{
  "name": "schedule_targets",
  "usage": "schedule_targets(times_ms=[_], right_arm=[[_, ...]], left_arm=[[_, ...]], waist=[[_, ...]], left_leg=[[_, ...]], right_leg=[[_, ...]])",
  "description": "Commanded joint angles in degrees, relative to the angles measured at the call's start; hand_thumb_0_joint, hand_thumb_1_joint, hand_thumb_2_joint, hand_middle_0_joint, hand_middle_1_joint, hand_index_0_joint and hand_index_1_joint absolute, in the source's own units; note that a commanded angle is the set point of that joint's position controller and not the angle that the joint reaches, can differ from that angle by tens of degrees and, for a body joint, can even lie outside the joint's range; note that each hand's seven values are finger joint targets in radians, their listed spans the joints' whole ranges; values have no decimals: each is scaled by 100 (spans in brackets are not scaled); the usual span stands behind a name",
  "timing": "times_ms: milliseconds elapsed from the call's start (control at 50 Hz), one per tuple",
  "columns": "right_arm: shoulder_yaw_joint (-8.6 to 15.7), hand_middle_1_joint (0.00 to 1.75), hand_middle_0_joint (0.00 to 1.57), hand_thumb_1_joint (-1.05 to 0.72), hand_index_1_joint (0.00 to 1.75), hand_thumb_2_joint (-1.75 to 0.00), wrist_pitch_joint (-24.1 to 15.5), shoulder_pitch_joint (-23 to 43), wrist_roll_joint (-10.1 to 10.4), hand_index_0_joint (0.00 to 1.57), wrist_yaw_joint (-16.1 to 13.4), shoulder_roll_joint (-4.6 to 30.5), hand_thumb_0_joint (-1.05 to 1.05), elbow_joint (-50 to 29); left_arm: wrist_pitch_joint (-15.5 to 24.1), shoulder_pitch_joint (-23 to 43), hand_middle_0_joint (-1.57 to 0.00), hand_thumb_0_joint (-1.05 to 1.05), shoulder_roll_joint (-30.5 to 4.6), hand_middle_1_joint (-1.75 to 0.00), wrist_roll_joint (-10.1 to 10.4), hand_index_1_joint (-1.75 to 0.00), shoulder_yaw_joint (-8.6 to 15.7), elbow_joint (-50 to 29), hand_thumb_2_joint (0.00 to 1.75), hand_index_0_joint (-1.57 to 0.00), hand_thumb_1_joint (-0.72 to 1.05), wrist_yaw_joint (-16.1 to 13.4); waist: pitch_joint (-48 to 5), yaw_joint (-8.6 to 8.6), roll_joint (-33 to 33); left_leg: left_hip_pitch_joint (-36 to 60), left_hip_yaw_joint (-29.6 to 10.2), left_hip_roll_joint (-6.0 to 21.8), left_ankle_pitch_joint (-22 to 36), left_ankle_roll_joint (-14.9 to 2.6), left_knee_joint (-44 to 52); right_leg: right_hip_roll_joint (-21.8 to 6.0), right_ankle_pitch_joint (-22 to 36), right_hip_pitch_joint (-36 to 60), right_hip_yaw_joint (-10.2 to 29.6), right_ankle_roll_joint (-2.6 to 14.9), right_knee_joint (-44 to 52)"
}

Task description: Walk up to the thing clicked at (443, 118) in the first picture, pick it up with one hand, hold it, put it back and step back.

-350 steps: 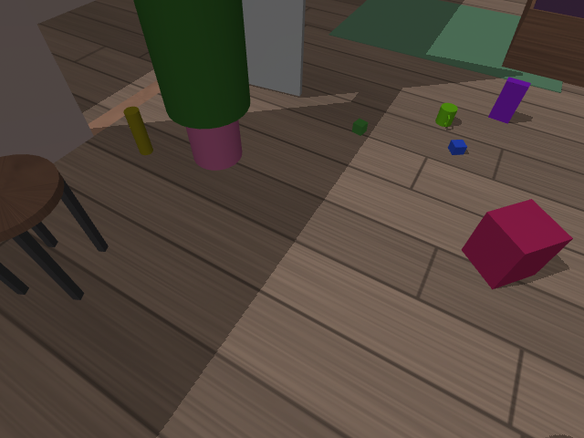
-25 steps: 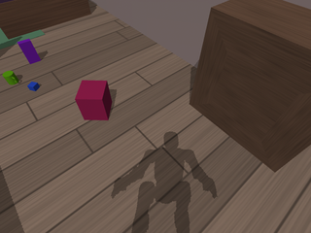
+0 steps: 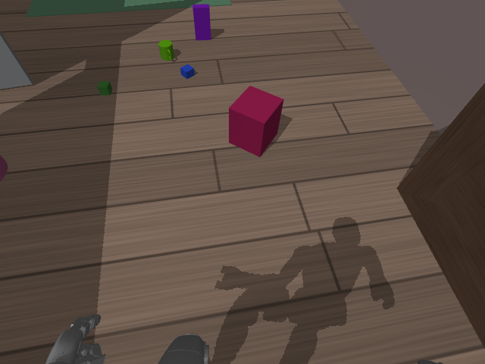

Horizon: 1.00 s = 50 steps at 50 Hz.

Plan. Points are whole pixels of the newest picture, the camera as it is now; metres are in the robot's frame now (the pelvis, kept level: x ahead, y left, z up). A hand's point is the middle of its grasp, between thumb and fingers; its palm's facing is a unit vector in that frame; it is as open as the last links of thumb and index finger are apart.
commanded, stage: walk up
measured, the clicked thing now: (167, 51) +2.01 +0.54 -0.72
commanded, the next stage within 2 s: none
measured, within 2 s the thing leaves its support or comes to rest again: neither
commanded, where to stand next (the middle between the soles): +0.06 +0.04 m, yaw +53 degrees
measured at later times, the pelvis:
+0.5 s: pelvis +0.03 +0.00 -0.02, yaw +22 degrees
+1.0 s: pelvis +0.00 -0.01 -0.03, yaw +40 degrees
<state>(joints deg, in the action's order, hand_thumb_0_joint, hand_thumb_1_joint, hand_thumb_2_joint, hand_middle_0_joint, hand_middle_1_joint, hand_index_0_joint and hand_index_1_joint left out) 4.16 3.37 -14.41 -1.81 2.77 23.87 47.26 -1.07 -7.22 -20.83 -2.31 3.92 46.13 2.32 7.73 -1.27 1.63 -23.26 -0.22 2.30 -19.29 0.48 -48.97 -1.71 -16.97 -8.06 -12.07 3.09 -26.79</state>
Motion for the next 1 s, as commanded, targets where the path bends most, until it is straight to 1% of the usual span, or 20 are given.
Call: schedule_targets(times_ms=[0, 80, 100, 120, 140, 160, 240, 420, 480, 500, 520, 540, 560, 600, 660, 800, 880, 920, 940, 980], right_arm=[[306, 30, 20, -90, 30, -90, -151, 64, -4, 20, 1, 891, 0, -725], [442, 30, 20, -90, 30, -90, -218, -560, -9, 20, -77, 960, 0, -738], [526, 30, 20, -90, 30, -90, -257, -774, -82, 20, -140, 1135, 0, -711], [628, 30, 20, -90, 30, -90, -291, -686, -145, 20, -218, 1624, 0, -880], [643, 30, 20, -90, 30, -90, -321, -538, -136, 20, -289, 1771, 0, -1060], [695, 30, 20, -90, 30, -90, -329, -625, -38, 20, -313, 1863, 0, -1053], [393, 30, 20, -90, 30, -90, -443, -254, 51, 20, -411, 1253, 0, -1280], [502, 30, 20, -90, 30, -90, -305, -179, -108, 20, -249, 1378, 0, -1731], [481, 30, 20, -90, 30, -90, -224, 187, -56, 20, -189, 1320, 0, -1907], [388, 30, 20, -90, 30, -90, -217, 310, 21, 20, -198, 1021, 0, -1977], [277, 30, 20, -90, 30, -90, -209, 260, 83, 20, -197, 669, 0, -2050], [278, 30, 20, -90, 30, -90, -151, -357, 7, 20, -276, 742, 0, -1816], [407, 30, 20, -90, 30, -90, -79, -507, -30, 20, -293, 1138, 0, -1738], [518, 30, 20, -90, 30, -90, -97, -342, -30, 20, -205, 1350, 0, -1570], [468, 30, 20, -90, 30, -90, -113, -608, -4, 20, -48, 1074, 0, -1338], [358, 30, 20, -90, 30, -90, -288, -141, 92, 20, -74, 1066, 0, -1077], [355, 30, 20, -90, 30, -90, -439, -754, 120, 20, -188, 1060, 0, -634], [454, 30, 20, -90, 30, -90, -541, -1097, 41, 20, -298, 1345, 0, -456], [541, 30, 20, -90, 30, -90, -568, -876, -44, 20, -359, 1872, 0, -627], [560, 30, 20, -90, 30, -90, -565, -542, 41, 20, -394, 2217, 0, -721]], left_arm=[[113, 10, -20, 0, -1575, -30, -4, -30, 488, -664, 90, -20, 90, -50], [76, 121, -20, 0, -1567, -30, 38, -30, 445, -837, 90, -20, 90, 4], [73, -87, -20, 0, -1350, -30, 95, -30, 399, -847, 90, -20, 90, 2], [58, -314, -20, 0, -954, -30, 125, -30, 308, -908, 90, -20, 90, 24], [13, -220, -20, 0, -943, -30, 101, -30, 300, -972, 90, -20, 90, 33], [29, 86, -20, 0, -1283, -30, 26, -30, 356, -1022, 90, -20, 90, 6], [5, -629, -20, 0, -1249, -30, 162, -30, 221, -717, 90, -20, 90, -12], [181, -756, -20, 0, -1290, -30, 239, -30, 257, -773, 90, -20, 90, -278], [275, -1236, -20, 0, -1231, -30, 221, -30, 292, -698, 90, -20, 90, -343], [325, -1487, -20, 0, -1493, -30, 157, -30, 367, -687, 90, -20, 90, -391], [375, -1539, -20, 0, -2081, -30, 43, -30, 508, -737, 90, -20, 90, -432], [365, -973, -20, 0, -2124, -30, 25, -30, 494, -901, 90, -20, 90, -437], [329, -486, -20, 0, -2303, -30, 37, -30, 542, -1005, 90, -20, 90, -421], [360, -322, -20, 0, -1848, -30, 66, -30, 466, -1095, 90, -20, 90, -395], [377, -396, -20, 0, -1674, -30, 68, -30, 434, -903, 90, -20, 90, -412], [288, -650, -20, 0, -1959, -30, -62, -30, 570, -1011, 90, -20, 90, -171], [153, -367, -20, 0, -1954, -30, 60, -30, 497, -972, 90, -20, 90, -81], [49, -623, -20, 0, -1396, -30, 120, -30, 293, -919, 90, -20, 90, -92], [14, -726, -20, 0, -1012, -30, 184, -30, 175, -998, 90, -20, 90, -70], [28, -428, -20, 0, -1689, -30, 137, -30, 327, -874, 90, -20, 90, -174]], waist=[[-614, -214, 573], [-1030, 229, 176], [-1290, 340, -492], [-1282, 252, -1921], [-1174, 192, -1565], [-1158, 392, -1467], [-1225, 82, -895], [-909, 203, -1079], [-1226, -147, -904], [-1331, -374, -265], [-1323, -436, 1215], [-1121, -38, 1094], [-1176, 76, 946], [-601, 103, 648], [-606, 126, 884], [-511, -308, 1375], [-890, 87, 844], [-1028, 285, -623], [-747, 178, -1843], [-232, 260, -1355]], left_leg=[[-166, 327, 48, 17, -83, 804], [1274, 570, -230, 356, -360, 2095], [2015, 55, -212, 483, -598, 2565], [2526, -1727, 799, 1409, -1027, 2944], [2486, -3259, 1598, 1848, -1659, 2957], [2195, -3666, 1906, 1999, -2049, 2988], [2337, -1499, 858, 2664, -1169, 2319], [518, -2009, 437, 3832, -1222, 1949], [178, -2023, 94, 3192, -929, 1253], [-159, -1769, -245, 2185, -624, 649], [-1354, -919, -1034, 295, -232, -494], [-1506, -804, -962, -1486, -44, -1254], [-1357, -953, -580, -1529, -75, -2014], [-1064, -899, -332, -1079, 64, -2432], [-1013, -604, -503, -138, 69, -2173], [-506, 140, -208, -715, 182, 151], [1042, 491, -344, 185, -20, 1396], [1711, -530, -209, -309, -304, 2502], [1876, -3005, 1065, -920, -846, 3150], [554, -4040, 1761, -994, -1726, 3395]], right_leg=[[-1773, 2186, 710, 1046, 464, 585], [-1678, 1577, -123, 460, 235, -653], [-1250, 1315, -585, 194, -58, -1747], [-359, -610, -1788, -110, -421, -2966], [98, -2011, -2627, 585, -631, -3392], [-150, -2172, -2431, 1238, -471, -3657], [-278, -1271, -2416, 1476, -326, -3121], [169, -694, -1058, 1054, -267, -2045], [308, 258, -114, 1019, -104, -610], [-206, 423, 318, 1581, 38, 260], [-1751, 1039, 1022, 3262, 328, 739], [-2668, 1689, 581, 3960, 565, 736], [-3114, 1296, 125, 4343, 1380, 766], [-2546, 1388, -595, 3263, 1383, 689], [-1324, 876, -438, 1640, 564, 341], [-1636, -1054, -264, 1436, 862, 574], [-1853, -557, -1020, 1056, 627, -248], [-1250, -1182, -1679, 549, 127, -2026], [-401, -1760, -3022, 368, -265, -3230], [-516, -1731, -2725, 1336, -245, -3602]])
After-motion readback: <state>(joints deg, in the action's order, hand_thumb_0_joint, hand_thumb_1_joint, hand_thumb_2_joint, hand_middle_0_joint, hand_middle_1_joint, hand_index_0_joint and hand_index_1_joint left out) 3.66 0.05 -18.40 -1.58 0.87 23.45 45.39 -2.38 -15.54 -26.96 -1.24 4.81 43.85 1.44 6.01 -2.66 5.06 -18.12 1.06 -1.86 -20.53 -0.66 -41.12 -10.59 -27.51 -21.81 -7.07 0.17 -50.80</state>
